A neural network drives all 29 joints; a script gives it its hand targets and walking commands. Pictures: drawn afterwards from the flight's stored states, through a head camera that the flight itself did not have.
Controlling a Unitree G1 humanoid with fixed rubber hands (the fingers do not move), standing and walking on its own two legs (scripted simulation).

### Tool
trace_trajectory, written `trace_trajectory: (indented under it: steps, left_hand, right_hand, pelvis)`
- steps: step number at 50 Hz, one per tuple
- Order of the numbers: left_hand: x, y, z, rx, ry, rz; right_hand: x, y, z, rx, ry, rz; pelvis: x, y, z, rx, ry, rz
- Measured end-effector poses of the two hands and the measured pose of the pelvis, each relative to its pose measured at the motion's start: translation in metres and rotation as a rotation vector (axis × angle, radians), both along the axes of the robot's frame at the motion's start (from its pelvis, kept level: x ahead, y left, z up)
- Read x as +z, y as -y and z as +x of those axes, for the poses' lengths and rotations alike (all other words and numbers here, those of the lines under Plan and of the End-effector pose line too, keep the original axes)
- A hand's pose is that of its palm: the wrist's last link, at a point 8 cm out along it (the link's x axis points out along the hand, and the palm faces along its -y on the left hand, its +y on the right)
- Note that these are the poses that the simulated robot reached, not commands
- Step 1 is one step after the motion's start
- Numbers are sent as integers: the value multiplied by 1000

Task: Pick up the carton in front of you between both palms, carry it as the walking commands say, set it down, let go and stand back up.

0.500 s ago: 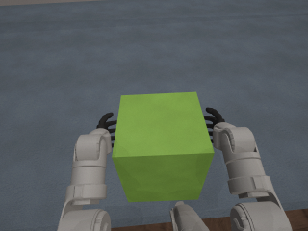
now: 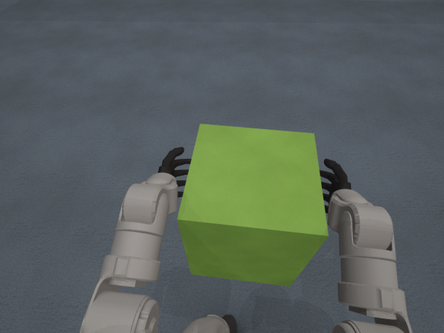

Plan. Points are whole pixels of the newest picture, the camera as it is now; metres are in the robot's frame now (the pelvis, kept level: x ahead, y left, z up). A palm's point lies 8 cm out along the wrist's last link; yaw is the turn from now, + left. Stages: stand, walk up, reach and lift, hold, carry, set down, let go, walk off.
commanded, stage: carry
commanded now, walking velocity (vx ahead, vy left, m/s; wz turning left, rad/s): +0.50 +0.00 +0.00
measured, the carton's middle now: (247, 209) +0.35 +0.02 +0.01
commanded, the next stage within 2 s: none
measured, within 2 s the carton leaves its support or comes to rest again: neither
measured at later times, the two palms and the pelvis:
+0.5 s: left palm (220, 94) +0.71 +0.13 +0.02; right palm (329, 95) +0.73 -0.17 +0.03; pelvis +0.38 -0.03 -0.04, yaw +2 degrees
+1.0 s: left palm (214, 47) +0.95 +0.18 +0.04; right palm (305, 49) +0.94 -0.12 +0.05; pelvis +0.69 +0.04 -0.03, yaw -1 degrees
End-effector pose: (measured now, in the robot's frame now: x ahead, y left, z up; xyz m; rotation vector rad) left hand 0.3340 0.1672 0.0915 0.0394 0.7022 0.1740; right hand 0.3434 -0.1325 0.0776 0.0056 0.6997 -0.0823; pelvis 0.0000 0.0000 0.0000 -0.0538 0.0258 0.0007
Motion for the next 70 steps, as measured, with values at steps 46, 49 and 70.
trace_trajectory:
  steps: [46,49,70]
  left_hand:
    - [-48,-13,586,23,27,-114]
    - [-49,-14,609,-3,-36,-107]
    - [-39,15,861,37,21,-54]
  right_hand:
    - [-29,-12,578,-87,23,1]
    - [-30,-14,594,-111,-40,-1]
    - [-32,15,862,-51,14,38]
  pelvis:
    - [-41,-28,653,0,-31,75]
    - [-31,-36,679,-13,-30,57]
    - [-46,3,938,31,-26,36]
